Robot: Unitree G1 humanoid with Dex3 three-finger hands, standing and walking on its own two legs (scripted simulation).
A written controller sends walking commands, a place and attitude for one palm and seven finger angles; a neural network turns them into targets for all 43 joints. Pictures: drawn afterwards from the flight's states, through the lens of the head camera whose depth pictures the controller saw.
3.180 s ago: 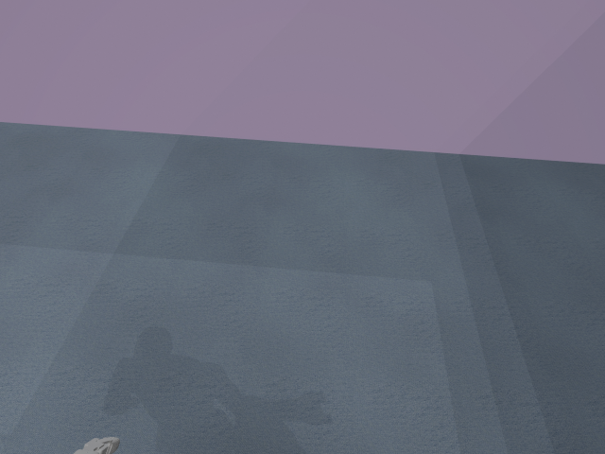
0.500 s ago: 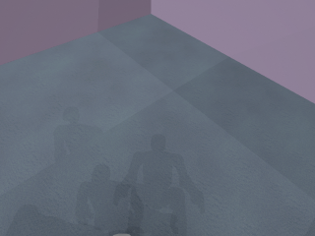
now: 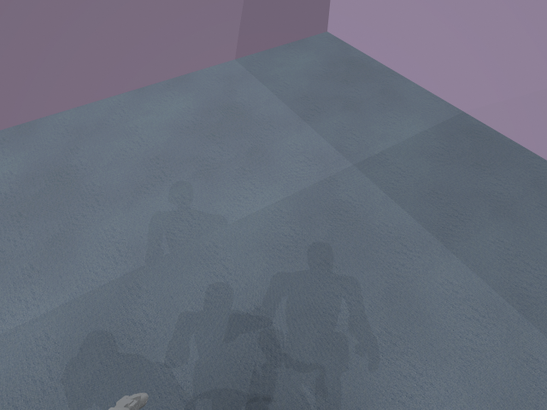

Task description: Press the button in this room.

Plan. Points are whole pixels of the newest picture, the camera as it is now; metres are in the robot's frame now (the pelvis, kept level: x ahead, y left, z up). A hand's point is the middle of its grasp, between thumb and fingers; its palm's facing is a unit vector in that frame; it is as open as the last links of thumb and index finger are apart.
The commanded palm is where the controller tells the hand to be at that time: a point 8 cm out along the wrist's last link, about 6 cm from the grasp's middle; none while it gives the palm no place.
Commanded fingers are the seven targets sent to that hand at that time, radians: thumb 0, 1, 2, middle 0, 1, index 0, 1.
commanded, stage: turn or walk to find it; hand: left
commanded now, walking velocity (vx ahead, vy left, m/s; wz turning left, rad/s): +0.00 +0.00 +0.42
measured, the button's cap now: out of the picture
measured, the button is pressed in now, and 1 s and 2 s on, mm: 0 0 0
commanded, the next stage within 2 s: none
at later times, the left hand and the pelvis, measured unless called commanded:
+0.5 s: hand out of the picture -0.07 +0.24 -0.19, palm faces +0.29 -0.93 -0.23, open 7.4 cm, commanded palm none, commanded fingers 0.00 0.90 0.90 -0.20 -0.30 -0.20 -0.30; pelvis -0.03 +0.03 +0.00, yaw +14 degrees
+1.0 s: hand out of the picture -0.03 +0.22 -0.14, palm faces +0.42 -0.87 -0.26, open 7.4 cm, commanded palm none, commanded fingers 0.00 0.90 0.90 -0.20 -0.30 -0.20 -0.30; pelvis -0.05 +0.00 +0.00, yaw +26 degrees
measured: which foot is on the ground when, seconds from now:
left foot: down 0.00-0.00, up 0.02-0.40, down 0.42-0.94, up 0.96-1.00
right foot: down 0.00-0.44, up 0.46-0.92, down 0.94-1.00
